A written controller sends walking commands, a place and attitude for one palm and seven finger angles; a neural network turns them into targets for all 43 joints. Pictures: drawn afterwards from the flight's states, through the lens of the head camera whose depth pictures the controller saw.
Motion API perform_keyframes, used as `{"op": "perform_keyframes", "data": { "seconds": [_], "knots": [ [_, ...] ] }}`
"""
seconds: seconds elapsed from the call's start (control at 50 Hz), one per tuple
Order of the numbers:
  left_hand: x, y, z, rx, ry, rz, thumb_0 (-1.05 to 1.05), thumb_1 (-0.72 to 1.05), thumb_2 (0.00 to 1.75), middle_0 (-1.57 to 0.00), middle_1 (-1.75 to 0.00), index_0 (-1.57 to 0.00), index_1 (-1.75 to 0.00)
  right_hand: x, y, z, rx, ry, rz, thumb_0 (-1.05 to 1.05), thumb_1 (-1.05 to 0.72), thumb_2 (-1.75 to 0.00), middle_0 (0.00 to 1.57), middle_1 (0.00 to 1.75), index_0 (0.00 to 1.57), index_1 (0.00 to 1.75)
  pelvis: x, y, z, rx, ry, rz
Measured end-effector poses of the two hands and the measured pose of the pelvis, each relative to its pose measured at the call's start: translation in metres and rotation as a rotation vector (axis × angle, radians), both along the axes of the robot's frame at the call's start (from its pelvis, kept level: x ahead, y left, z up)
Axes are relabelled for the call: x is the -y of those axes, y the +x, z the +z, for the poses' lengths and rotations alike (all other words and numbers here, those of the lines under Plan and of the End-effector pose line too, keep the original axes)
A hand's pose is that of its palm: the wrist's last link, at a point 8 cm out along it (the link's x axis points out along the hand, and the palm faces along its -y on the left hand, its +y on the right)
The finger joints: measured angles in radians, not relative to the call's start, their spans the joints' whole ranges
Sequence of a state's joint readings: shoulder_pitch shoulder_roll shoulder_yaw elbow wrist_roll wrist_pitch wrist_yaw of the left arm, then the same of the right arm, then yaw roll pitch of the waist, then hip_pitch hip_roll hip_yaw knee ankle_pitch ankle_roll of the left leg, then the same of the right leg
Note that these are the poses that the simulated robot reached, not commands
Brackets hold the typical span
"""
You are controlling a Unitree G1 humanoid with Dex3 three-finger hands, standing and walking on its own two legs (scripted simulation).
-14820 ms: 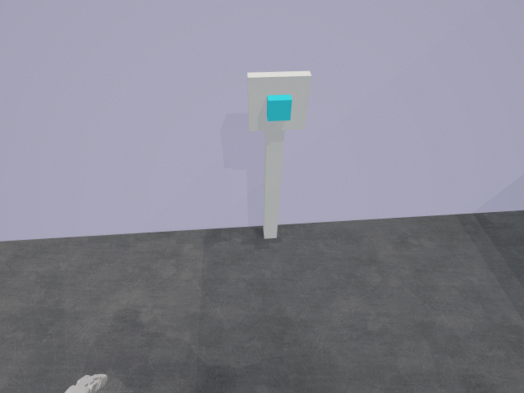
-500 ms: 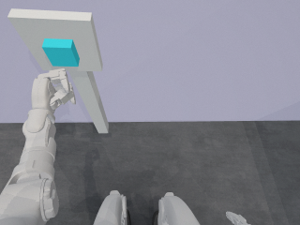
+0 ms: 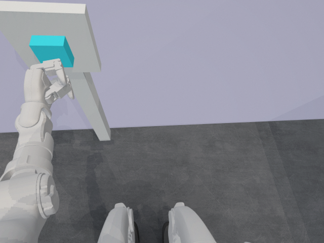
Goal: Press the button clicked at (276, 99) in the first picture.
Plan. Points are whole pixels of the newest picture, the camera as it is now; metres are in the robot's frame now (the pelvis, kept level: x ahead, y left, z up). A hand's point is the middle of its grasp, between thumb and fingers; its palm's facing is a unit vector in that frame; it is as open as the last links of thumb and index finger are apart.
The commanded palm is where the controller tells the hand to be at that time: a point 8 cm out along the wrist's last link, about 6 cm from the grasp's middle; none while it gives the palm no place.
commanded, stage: press the button with the knuckle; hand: left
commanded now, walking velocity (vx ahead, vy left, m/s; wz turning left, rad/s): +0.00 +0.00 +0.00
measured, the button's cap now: (53, 51) +0.56 +0.23 +0.07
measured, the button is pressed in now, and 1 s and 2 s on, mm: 0 8 0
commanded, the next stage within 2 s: hold the button down briefly in 0.62 s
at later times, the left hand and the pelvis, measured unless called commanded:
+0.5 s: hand (65, 79) +0.50 +0.21 +0.03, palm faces +0.06 -1.00 -0.03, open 3.0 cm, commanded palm +0.51 +0.23 +0.04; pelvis -0.01 +0.00 -0.01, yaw +1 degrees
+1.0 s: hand (65, 78) +0.51 +0.21 +0.03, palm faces +0.06 -1.00 -0.06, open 3.0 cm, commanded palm +0.53 +0.22 +0.04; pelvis -0.04 -0.01 -0.02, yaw +1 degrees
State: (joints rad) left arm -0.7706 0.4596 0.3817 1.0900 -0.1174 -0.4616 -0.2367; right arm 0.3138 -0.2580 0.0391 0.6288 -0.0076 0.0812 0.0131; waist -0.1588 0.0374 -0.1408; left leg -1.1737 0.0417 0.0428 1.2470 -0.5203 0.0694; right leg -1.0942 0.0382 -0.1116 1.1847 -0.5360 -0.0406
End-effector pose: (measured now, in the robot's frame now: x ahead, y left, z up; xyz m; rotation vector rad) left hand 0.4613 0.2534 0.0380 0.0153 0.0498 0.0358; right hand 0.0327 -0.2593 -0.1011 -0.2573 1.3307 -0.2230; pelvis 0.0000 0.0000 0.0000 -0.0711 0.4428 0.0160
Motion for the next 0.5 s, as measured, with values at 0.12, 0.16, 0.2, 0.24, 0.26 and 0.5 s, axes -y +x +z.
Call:
{"op": "perform_keyframes", "data": {
  "seconds": [0.12, 0.16, 0.2, 0.24, 0.26, 0.5],
  "knots": [
    [-0.004, 0.009, -0.001, 0.025, 0.008, 0.012, 0.03, 0.89, 0.91, -1.3, -1.5, -1.3, -1.5, 0.001, -0.013, 0.001, -0.036, -0.016, -0.009, 0.0, -0.91, -0.9, 0.2, 0.3, 0.21, 0.3, -0.001, -0.001, -0.003, -0.013, -0.006, -0.001],
    [-0.005, 0.01, -0.001, 0.032, 0.012, 0.007, 0.03, 0.88, 0.91, -1.3, -1.5, -1.3, -1.5, 0.002, -0.017, 0.001, -0.05, -0.019, -0.011, 0.0, -0.91, -0.9, 0.2, 0.3, 0.21, 0.3, -0.001, -0.002, -0.004, -0.017, -0.009, 0.0],
    [-0.006, 0.01, -0.002, 0.032, 0.012, 0.002, 0.02, 0.87, 0.92, -1.3, -1.5, -1.3, -1.5, 0.002, -0.02, 0.0, -0.062, -0.021, -0.01, 0.0, -0.91, -0.9, 0.2, 0.3, 0.21, 0.3, -0.002, -0.002, -0.004, -0.019, -0.011, 0.002],
    [-0.007, 0.011, -0.002, 0.026, 0.01, 0.0, 0.01, 0.86, 0.92, -1.3, -1.5, -1.3, -1.5, 0.002, -0.021, 0.0, -0.069, -0.023, -0.009, 0.0, -0.91, -0.9, 0.2, 0.3, 0.21, 0.3, -0.002, -0.003, -0.005, -0.021, -0.013, 0.005],
    [-0.007, 0.011, -0.002, 0.022, 0.01, 0.0, 0.0, 0.85, 0.92, -1.3, -1.5, -1.3, -1.5, 0.001, -0.022, 0.0, -0.071, -0.023, -0.008, 0.0, -0.91, -0.9, 0.2, 0.3, 0.21, 0.3, -0.002, -0.004, -0.005, -0.021, -0.014, 0.007],
    [-0.007, 0.017, -0.001, 0.015, 0.014, 0.02, 0.01, 0.83, 0.95, -1.3, -1.5, -1.31, -1.5, 0.002, -0.027, -0.003, -0.063, -0.038, 0.022, 0.0, -0.91, -0.9, 0.2, 0.3, 0.21, 0.3, -0.001, -0.013, -0.009, -0.03, -0.025, 0.023]
  ]
}}
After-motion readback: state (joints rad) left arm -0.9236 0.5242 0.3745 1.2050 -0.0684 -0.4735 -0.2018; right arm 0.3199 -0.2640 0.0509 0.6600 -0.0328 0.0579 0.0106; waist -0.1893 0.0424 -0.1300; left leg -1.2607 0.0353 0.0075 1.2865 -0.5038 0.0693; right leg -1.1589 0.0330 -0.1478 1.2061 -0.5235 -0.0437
